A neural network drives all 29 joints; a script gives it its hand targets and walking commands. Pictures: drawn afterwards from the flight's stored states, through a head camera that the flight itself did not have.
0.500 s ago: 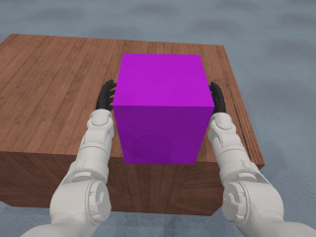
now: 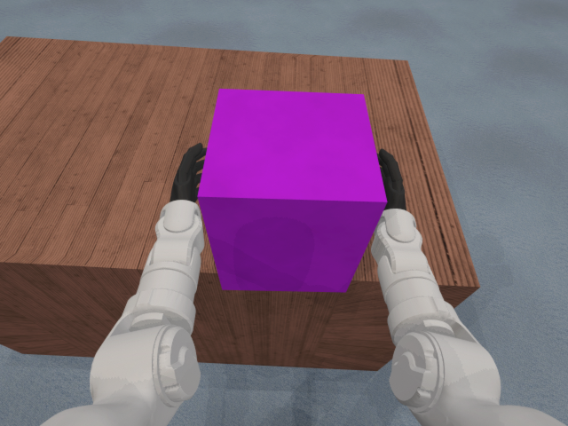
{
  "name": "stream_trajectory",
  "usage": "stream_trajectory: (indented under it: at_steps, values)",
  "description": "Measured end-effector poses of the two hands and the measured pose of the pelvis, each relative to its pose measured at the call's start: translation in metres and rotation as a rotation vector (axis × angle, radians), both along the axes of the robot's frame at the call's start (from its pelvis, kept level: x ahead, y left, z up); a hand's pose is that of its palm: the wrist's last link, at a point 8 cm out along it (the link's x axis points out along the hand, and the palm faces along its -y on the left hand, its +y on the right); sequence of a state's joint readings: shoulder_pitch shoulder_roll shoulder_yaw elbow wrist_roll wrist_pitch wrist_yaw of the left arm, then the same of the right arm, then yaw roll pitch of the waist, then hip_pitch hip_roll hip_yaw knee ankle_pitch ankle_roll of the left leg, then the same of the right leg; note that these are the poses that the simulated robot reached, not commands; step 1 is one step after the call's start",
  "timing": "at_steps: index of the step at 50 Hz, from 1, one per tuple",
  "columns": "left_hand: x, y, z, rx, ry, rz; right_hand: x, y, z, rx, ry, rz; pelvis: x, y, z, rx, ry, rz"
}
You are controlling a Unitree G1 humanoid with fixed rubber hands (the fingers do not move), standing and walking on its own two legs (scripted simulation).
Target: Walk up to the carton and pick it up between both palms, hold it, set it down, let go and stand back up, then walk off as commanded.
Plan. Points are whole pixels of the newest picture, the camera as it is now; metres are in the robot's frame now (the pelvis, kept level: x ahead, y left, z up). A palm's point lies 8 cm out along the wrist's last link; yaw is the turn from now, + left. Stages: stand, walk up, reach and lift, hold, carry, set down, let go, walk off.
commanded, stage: set down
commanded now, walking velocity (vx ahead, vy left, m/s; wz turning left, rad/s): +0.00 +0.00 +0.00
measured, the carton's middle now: (287, 199) +0.44 +0.00 +0.05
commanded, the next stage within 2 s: none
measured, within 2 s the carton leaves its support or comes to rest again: neither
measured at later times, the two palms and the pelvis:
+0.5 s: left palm (186, 198) +0.42 +0.15 +0.07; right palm (389, 205) +0.41 -0.15 +0.07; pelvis +0.00 +0.00 +0.00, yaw +0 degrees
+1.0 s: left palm (170, 213) +0.40 +0.18 +0.06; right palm (392, 213) +0.40 -0.15 +0.06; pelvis -0.01 +0.01 +0.00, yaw +0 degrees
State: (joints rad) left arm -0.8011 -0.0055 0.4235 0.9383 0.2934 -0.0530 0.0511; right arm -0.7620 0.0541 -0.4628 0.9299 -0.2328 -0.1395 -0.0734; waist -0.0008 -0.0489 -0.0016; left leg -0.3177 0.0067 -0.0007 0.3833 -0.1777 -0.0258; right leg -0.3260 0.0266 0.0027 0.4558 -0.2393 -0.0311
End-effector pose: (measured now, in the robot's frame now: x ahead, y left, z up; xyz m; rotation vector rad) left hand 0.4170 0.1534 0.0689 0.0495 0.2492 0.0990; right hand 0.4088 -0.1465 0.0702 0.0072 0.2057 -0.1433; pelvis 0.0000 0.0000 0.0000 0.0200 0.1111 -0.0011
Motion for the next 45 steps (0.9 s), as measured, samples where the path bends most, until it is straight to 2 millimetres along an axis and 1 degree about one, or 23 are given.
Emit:
stream_trajectory:
  at_steps: [23, 25, 30, 33, 39, 45]
  values:
    - [0.001, 0.001, -0.001, -0.004, -0.026, 0.009, 0.001, -0.001, 0.000, -0.022, -0.026, 0.002, 0.002, 0.000, 0.000, 0.000, 0.003, 0.000]
    - [0.002, 0.001, -0.003, -0.032, -0.017, 0.022, 0.001, -0.001, -0.004, -0.024, -0.007, 0.005, 0.002, 0.000, 0.000, 0.000, 0.003, 0.000]
    - [0.007, 0.004, 0.000, -0.086, -0.024, 0.075, -0.002, -0.002, -0.023, -0.016, 0.077, 0.015, 0.002, 0.001, 0.000, -0.001, 0.019, 0.000]
    - [0.011, 0.002, 0.003, -0.072, -0.034, 0.054, -0.001, -0.001, -0.025, 0.011, 0.078, -0.001, 0.002, 0.003, -0.001, -0.004, 0.039, 0.000]
    - [0.011, 0.002, 0.007, -0.062, -0.036, 0.030, 0.002, -0.001, -0.019, -0.013, 0.053, 0.005, 0.001, 0.009, -0.002, -0.012, 0.062, 0.000]
    - [0.002, 0.013, 0.004, -0.064, -0.027, 0.045, -0.002, -0.001, -0.009, -0.035, 0.034, 0.015, -0.004, 0.010, -0.002, -0.014, 0.055, 0.000]
